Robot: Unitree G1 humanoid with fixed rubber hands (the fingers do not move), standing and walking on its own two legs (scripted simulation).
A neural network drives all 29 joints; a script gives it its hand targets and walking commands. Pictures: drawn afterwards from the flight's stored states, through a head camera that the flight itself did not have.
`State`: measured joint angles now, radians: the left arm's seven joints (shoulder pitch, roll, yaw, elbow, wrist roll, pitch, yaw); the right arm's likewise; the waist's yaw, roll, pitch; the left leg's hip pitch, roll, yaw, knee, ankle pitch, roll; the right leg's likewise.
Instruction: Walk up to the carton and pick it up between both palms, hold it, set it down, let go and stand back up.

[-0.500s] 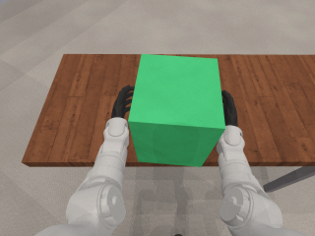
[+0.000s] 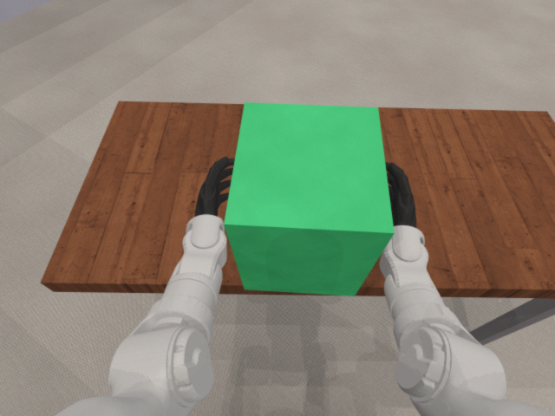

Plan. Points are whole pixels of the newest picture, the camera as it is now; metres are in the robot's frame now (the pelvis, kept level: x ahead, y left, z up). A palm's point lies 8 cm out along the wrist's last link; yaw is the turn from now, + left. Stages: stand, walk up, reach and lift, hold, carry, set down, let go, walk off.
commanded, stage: reach and lift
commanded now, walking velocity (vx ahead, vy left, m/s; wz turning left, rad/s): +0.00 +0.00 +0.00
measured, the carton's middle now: (304, 207) +0.42 -0.05 +0.01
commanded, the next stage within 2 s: none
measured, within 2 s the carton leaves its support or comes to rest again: neither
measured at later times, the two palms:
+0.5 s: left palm (197, 197) +0.39 +0.11 +0.08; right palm (402, 203) +0.38 -0.18 +0.08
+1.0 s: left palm (180, 189) +0.38 +0.12 +0.12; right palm (404, 191) +0.37 -0.17 +0.12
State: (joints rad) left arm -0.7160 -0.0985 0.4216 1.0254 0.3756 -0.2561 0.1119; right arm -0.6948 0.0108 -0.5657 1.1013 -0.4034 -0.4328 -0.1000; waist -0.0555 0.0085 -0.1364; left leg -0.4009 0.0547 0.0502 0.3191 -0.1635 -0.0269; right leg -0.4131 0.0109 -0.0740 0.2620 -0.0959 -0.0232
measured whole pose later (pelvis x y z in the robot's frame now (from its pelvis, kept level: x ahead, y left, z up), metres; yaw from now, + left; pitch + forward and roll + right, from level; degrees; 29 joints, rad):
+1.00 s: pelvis -0.01 +0.01 +0.00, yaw +2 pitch +2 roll -1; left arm -0.67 -0.07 0.25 0.70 0.23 0.19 0.13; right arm -0.69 -0.07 -0.17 0.93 0.01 -0.07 -0.14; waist -0.07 -0.01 -0.09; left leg -0.18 0.04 0.02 0.33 -0.18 -0.02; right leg -0.17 0.00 -0.09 0.25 -0.11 -0.01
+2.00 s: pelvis -0.03 +0.01 +0.00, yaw +3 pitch -7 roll -1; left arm -0.69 -0.06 0.28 0.27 0.36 0.66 -0.01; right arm -0.67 -0.02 -0.08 0.66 0.11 0.23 -0.21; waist -0.07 -0.05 0.04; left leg -0.04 0.02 -0.01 0.31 -0.16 -0.01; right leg -0.03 -0.01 -0.09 0.25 -0.11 -0.01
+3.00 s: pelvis -0.03 +0.00 +0.00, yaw +3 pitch -10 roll -1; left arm -0.72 -0.06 0.34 0.22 0.41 0.79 -0.05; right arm -0.77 -0.04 -0.06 0.63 0.18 0.39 -0.22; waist -0.08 -0.05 0.02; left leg 0.03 0.03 -0.02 0.33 -0.18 -0.01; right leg 0.04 0.01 -0.07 0.26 -0.13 -0.01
